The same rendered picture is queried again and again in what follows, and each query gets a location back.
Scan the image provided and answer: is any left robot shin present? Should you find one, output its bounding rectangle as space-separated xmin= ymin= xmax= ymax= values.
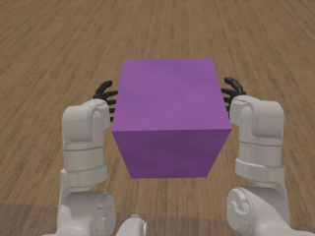
xmin=130 ymin=214 xmax=141 ymax=218

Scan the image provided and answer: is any carton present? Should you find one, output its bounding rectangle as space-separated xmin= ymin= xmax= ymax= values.
xmin=111 ymin=57 xmax=232 ymax=179

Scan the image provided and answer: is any left robot hand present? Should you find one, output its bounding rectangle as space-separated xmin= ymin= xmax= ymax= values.
xmin=93 ymin=81 xmax=118 ymax=122

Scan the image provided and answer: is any left robot thigh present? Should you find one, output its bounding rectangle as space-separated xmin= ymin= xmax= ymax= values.
xmin=115 ymin=217 xmax=147 ymax=236

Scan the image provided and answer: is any right robot forearm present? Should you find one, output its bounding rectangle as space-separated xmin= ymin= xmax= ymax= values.
xmin=229 ymin=94 xmax=290 ymax=221

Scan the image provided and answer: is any left robot forearm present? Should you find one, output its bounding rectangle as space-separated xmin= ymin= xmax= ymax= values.
xmin=56 ymin=98 xmax=111 ymax=229

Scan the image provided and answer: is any right robot upper arm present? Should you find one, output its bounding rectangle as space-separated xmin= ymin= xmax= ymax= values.
xmin=226 ymin=186 xmax=315 ymax=236

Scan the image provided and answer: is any left robot upper arm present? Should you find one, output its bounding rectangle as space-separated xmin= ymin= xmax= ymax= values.
xmin=41 ymin=191 xmax=116 ymax=236

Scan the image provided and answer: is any right robot hand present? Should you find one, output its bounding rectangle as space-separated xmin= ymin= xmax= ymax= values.
xmin=220 ymin=77 xmax=246 ymax=120

